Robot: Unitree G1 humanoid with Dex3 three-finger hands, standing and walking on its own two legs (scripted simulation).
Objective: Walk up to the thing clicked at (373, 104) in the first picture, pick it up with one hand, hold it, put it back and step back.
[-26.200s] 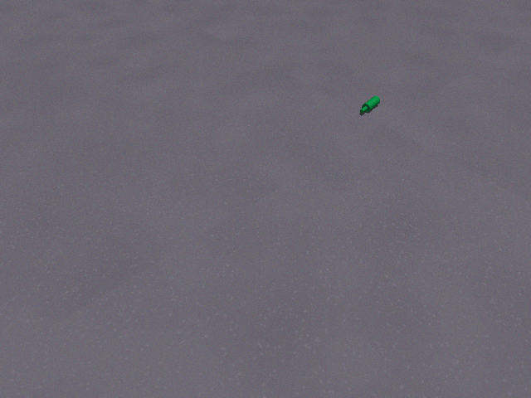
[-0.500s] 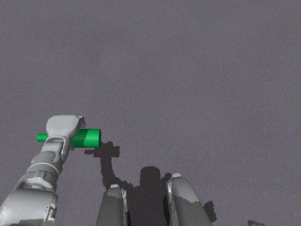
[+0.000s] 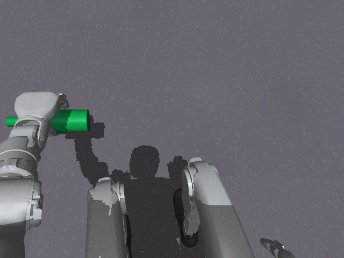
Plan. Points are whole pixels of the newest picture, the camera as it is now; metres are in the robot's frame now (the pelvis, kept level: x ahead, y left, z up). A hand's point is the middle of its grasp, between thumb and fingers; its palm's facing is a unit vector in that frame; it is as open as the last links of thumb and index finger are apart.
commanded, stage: crouch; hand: left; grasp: from above
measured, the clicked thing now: (49, 121) +0.49 +0.25 -0.20
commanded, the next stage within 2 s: lower in 0.76 s
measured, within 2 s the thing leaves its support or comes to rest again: rests again in 1.82 s
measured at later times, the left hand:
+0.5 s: hand (55, 124) +0.49 +0.25 -0.24, palm faces -0.47 +0.01 -0.88, open 8.4 cm
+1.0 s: hand (59, 124) +0.50 +0.25 -0.27, palm faces -0.48 +0.02 -0.88, open 8.5 cm
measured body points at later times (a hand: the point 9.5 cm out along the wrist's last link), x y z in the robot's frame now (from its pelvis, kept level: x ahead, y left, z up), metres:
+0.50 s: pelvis -0.01 +0.00 -0.07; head +0.25 +0.05 +0.30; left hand +0.51 +0.24 -0.19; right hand +0.01 -0.28 -0.16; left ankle +0.07 +0.11 -0.41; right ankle +0.10 -0.13 -0.41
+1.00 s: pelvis -0.01 +0.00 -0.10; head +0.26 +0.05 +0.26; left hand +0.52 +0.24 -0.22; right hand -0.02 -0.27 -0.18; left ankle +0.07 +0.11 -0.41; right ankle +0.10 -0.13 -0.41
